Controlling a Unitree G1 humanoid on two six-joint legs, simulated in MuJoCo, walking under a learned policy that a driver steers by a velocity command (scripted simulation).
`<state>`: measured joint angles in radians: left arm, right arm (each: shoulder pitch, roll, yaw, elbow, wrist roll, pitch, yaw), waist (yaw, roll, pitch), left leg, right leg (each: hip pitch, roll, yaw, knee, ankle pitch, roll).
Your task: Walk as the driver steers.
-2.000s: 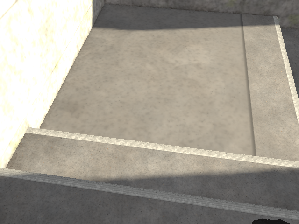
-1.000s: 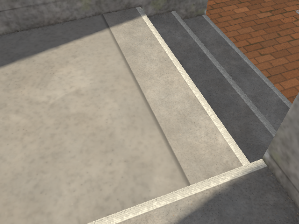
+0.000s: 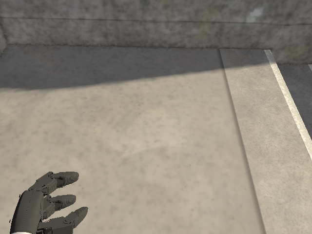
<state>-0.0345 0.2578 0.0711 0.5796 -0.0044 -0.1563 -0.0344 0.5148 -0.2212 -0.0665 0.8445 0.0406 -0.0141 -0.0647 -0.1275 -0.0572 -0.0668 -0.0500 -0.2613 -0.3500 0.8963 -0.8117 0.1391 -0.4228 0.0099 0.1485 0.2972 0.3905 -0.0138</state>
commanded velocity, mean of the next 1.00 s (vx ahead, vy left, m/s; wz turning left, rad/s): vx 0.50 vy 0.00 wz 0.09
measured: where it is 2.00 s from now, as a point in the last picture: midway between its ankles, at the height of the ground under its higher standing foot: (138, 142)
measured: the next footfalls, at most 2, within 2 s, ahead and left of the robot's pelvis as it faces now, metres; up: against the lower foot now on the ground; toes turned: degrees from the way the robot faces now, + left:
right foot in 0.02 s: +0.16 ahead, -0.12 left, -0.13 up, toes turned +7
left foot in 0.50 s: +0.44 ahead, +0.08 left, -0.13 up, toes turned +0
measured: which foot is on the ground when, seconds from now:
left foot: down 0.00-0.04, up 0.06-0.48, down 0.50-1.00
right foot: up 0.00-0.00, down 0.02-0.52, up 0.54-0.96, down 0.98-1.00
